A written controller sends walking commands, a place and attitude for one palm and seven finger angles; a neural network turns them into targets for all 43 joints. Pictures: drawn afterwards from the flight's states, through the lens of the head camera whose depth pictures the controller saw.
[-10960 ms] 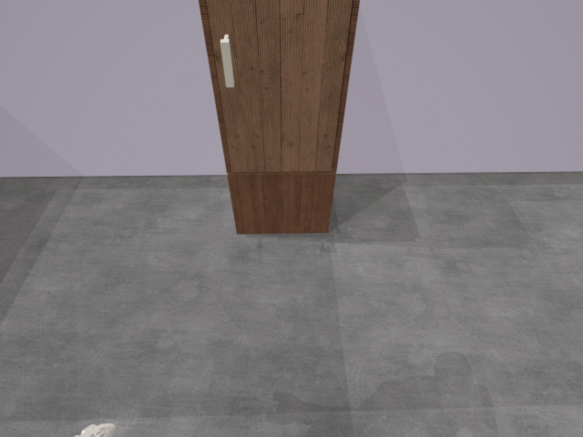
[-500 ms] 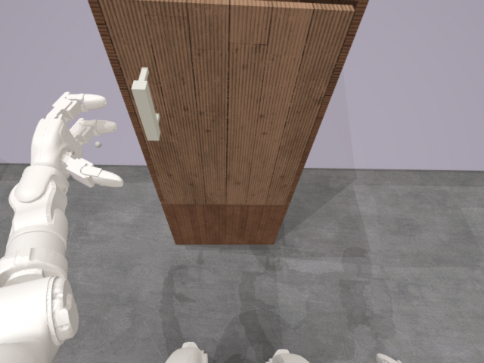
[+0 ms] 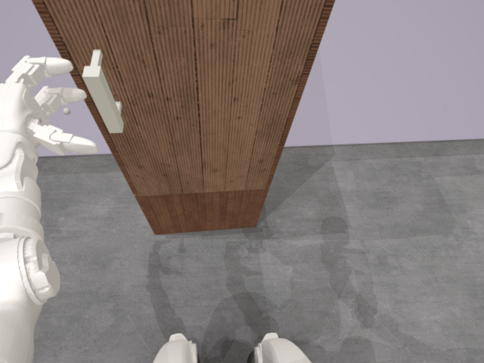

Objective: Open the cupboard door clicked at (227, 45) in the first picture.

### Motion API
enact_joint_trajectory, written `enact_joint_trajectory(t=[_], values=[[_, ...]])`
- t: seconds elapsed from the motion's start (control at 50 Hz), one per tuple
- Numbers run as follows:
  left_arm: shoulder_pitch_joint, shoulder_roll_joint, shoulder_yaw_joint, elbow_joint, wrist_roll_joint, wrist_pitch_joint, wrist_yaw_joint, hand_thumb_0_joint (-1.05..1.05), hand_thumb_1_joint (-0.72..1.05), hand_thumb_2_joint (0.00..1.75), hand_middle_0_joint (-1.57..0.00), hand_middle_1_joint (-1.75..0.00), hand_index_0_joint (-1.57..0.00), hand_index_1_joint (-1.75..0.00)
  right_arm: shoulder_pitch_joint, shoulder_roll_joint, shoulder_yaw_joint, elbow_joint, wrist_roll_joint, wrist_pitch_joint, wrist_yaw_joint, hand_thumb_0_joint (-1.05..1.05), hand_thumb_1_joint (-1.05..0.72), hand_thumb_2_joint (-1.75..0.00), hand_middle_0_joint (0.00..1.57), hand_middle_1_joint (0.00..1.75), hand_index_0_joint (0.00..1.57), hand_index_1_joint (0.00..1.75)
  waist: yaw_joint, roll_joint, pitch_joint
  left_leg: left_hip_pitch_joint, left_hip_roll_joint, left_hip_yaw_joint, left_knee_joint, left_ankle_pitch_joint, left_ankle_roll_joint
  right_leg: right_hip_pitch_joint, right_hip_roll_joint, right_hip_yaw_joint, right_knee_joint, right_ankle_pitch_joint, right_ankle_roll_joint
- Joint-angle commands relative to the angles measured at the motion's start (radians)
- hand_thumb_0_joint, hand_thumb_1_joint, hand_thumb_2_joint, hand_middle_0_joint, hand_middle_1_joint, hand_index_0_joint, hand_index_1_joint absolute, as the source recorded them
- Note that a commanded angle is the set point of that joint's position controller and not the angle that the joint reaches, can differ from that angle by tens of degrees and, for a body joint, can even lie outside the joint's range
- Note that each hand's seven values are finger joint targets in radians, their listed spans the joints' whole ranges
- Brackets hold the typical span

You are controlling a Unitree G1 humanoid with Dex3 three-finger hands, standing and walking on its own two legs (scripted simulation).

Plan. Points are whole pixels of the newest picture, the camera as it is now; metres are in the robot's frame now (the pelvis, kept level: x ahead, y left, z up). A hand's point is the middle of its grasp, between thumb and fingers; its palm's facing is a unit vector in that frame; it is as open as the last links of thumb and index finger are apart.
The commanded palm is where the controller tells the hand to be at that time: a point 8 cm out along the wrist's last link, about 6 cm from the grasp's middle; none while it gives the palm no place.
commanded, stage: move the hooked fingers beside the handle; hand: left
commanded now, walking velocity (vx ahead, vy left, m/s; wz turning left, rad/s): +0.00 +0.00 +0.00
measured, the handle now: (107, 93) +0.53 +0.19 +0.09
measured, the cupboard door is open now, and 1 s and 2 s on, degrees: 0 0 0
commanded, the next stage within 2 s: slide the fingers in behind the handle in 0.68 s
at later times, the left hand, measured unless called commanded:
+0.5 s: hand (63, 117) +0.48 +0.24 +0.09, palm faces +0.02 -1.00 +0.00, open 14.0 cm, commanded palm +0.46 +0.29 +0.09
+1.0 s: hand (69, 119) +0.48 +0.24 +0.09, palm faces +0.02 -1.00 +0.01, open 14.0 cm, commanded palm +0.46 +0.28 +0.09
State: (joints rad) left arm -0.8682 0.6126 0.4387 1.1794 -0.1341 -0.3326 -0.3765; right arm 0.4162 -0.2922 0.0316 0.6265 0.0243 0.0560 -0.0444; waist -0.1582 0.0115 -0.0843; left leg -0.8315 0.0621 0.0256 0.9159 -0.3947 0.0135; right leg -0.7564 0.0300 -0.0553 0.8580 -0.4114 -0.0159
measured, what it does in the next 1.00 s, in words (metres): stands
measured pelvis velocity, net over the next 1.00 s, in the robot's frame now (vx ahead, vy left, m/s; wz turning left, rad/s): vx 0.01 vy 0.01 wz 0.01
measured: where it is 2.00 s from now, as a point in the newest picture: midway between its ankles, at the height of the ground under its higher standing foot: outside the picture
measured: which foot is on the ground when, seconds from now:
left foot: down 0.00-1.00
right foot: down 0.00-1.00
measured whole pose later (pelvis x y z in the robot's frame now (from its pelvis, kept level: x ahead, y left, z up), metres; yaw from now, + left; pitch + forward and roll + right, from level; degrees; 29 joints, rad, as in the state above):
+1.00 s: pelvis +0.01 +0.01 +0.00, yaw +1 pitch +17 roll -3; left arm -0.81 0.54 0.39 1.12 -0.16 -0.33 -0.35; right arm 0.40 -0.27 0.04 0.62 0.03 0.08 -0.03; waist -0.13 0.01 -0.09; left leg -0.81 0.05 0.02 0.92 -0.41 0.02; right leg -0.72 0.02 -0.06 0.85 -0.42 -0.01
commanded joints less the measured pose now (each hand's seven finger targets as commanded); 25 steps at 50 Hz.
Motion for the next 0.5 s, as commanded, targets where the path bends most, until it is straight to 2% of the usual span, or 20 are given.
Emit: enact_joint_trajectory(t=[0.0,0.04,0.08,0.1,0.14,0.18,0.22,0.24,0.26,0.28,0.3,0.34,0.38,0.4,0.44,0.48], values=[[-0.357,0.302,0.065,-0.22,-0.023,-0.061,0.005,0.0,-0.5,0.3,-0.3,-1.2,-0.3,-1.2,0.13,-0.173,-0.066,-0.079,-0.007,-0.011,-0.007,0.0,-0.9,-0.9,0.2,0.3,0.2,0.3,0.035,0.101,-0.449,0.349,-0.037,-0.049,-0.078,0.348,0.027,0.155,0.028,0.037,-0.09,0.342,0.004],[-0.355,0.288,0.055,-0.252,-0.02,-0.067,0.007,0.0,-0.5,0.3,-0.3,-1.2,-0.3,-1.2,0.129,-0.169,-0.068,-0.086,-0.005,-0.006,-0.006,0.0,-0.9,-0.9,0.2,0.3,0.2,0.3,0.035,0.116,-0.471,0.369,-0.038,-0.046,-0.074,0.376,0.027,0.161,0.03,0.038,-0.084,0.374,0.005],[-0.36,0.29,0.056,-0.269,-0.02,-0.068,0.011,0.0,-0.5,0.3,-0.3,-1.2,-0.3,-1.2,0.126,-0.167,-0.067,-0.085,-0.005,-0.003,-0.004,0.0,-0.9,-0.9,0.2,0.3,0.2,0.3,0.032,0.132,-0.458,0.377,-0.037,-0.044,-0.074,0.373,0.027,0.15,0.03,0.037,-0.09,0.368,0.005],[-0.357,0.321,0.082,-0.277,-0.017,-0.071,0.015,0.0,-0.5,0.3,-0.3,-1.2,-0.3,-1.2,0.129,-0.169,-0.07,-0.084,-0.005,0.0,-0.006,0.0,-0.9,-0.9,0.2,0.3,0.2,0.3,0.038,0.116,-0.461,0.375,-0.035,-0.047,-0.076,0.384,0.027,0.166,0.031,0.036,-0.087,0.378,0.004],[-0.348,0.289,0.066,-0.291,-0.028,-0.076,0.011,0.0,-0.5,0.3,-0.3,-1.2,-0.3,-1.2,0.121,-0.165,-0.069,-0.09,-0.004,0.001,-0.005,0.0,-0.9,-0.9,0.2,0.3,0.2,0.3,0.034,0.132,-0.468,0.395,-0.036,-0.043,-0.071,0.4,0.026,0.159,0.032,0.037,-0.088,0.393,0.004],[-0.347,0.292,0.065,-0.263,-0.028,-0.071,0.006,0.0,-0.5,0.3,-0.3,-1.2,-0.3,-1.2,0.12,-0.165,-0.067,-0.084,-0.002,0.002,-0.006,0.0,-0.9,-0.9,0.2,0.3,0.2,0.3,0.028,0.104,-0.438,0.367,-0.037,-0.043,-0.075,0.372,0.029,0.167,0.032,0.037,-0.094,0.382,0.006],[-0.347,0.286,0.059,-0.278,-0.031,-0.074,0.0,0.0,-0.5,0.3,-0.3,-1.2,-0.3,-1.2,0.118,-0.165,-0.068,-0.084,0.0,0.004,-0.008,0.0,-0.9,-0.9,0.2,0.3,0.2,0.3,0.03,0.135,-0.443,0.393,-0.039,-0.044,-0.07,0.403,0.028,0.16,0.033,0.037,-0.091,0.4,0.0],[-0.36,0.252,0.03,-0.283,-0.031,-0.072,-0.003,0.0,-0.5,0.3,-0.3,-1.2,-0.3,-1.2,0.114,-0.16,-0.067,-0.083,-0.001,0.003,-0.007,0.0,-0.9,-0.9,0.2,0.3,0.2,0.3,0.02,0.14,-0.451,0.41,-0.037,-0.047,-0.071,0.418,0.026,0.148,0.033,0.033,-0.089,0.408,0.003],[-0.338,0.25,0.033,-0.272,-0.031,-0.069,-0.005,0.0,-0.5,0.3,-0.3,-1.2,-0.3,-1.2,0.115,-0.161,-0.069,-0.08,0.0,0.003,-0.008,0.0,-0.9,-0.9,0.2,0.3,0.2,0.3,0.026,0.132,-0.444,0.419,-0.034,-0.051,-0.069,0.426,0.024,0.136,0.033,0.028,-0.089,0.4,0.002],[-0.357,0.212,0.0,-0.285,-0.037,-0.068,-0.008,0.0,-0.5,0.3,-0.3,-1.2,-0.3,-1.2,0.11,-0.16,-0.068,-0.08,0.0,0.002,-0.006,0.0,-0.9,-0.9,0.2,0.3,0.2,0.3,0.013,0.147,-0.436,0.433,-0.033,-0.053,-0.071,0.424,0.023,0.117,0.033,0.026,-0.093,0.39,0.003],[-0.352,0.203,-0.003,-0.272,-0.04,-0.064,-0.011,0.0,-0.5,0.3,-0.3,-1.2,-0.3,-1.2,0.11,-0.16,-0.07,-0.076,0.0,0.002,-0.005,0.0,-0.9,-0.9,0.2,0.3,0.2,0.3,0.012,0.128,-0.423,0.429,-0.032,-0.056,-0.07,0.414,0.023,0.108,0.033,0.024,-0.095,0.377,0.002],[-0.367,0.19,-0.008,-0.287,-0.048,-0.067,-0.009,0.0,-0.5,0.3,-0.3,-1.2,-0.3,-1.2,0.106,-0.161,-0.069,-0.074,-0.002,0.001,-0.005,0.0,-0.9,-0.9,0.2,0.3,0.2,0.3,0.014,0.148,-0.443,0.455,-0.032,-0.061,-0.068,0.438,0.02,0.1,0.033,0.021,-0.088,0.383,0.0],[-0.32,0.201,0.005,-0.263,-0.046,-0.06,-0.005,0.0,-0.5,0.3,-0.3,-1.2,-0.3,-1.2,0.102,-0.162,-0.069,-0.079,0.0,0.003,-0.004,0.0,-0.9,-0.9,0.2,0.3,0.2,0.3,0.027,0.13,-0.425,0.437,-0.032,-0.061,-0.072,0.43,0.018,0.104,0.032,0.018,-0.089,0.373,-0.002],[-0.342,0.167,-0.026,-0.272,-0.044,-0.056,-0.003,0.0,-0.5,0.3,-0.3,-1.2,-0.3,-1.2,0.097,-0.158,-0.068,-0.079,-0.001,0.002,-0.002,0.0,-0.9,-0.9,0.2,0.3,0.2,0.3,0.014,0.123,-0.41,0.431,-0.032,-0.059,-0.071,0.423,0.021,0.096,0.031,0.018,-0.09,0.373,0.001],[-0.371,0.19,-0.009,-0.282,-0.039,-0.061,0.01,0.0,-0.5,0.3,-0.3,-1.2,-0.3,-1.2,0.098,-0.162,-0.069,-0.078,-0.002,0.004,-0.003,0.0,-0.9,-0.9,0.2,0.3,0.2,0.3,0.016,0.129,-0.42,0.439,-0.031,-0.067,-0.067,0.432,0.018,0.085,0.03,0.016,-0.081,0.369,-0.001],[-0.38,0.175,-0.019,-0.284,-0.033,-0.062,0.023,0.0,-0.5,0.3,-0.3,-1.2,-0.3,-1.2,0.096,-0.158,-0.068,-0.079,-0.004,0.002,-0.001,0.0,-0.9,-0.9,0.2,0.3,0.2,0.3,0.013,0.131,-0.424,0.444,-0.032,-0.069,-0.066,0.424,0.018,0.079,0.029,0.017,-0.084,0.356,0.0]])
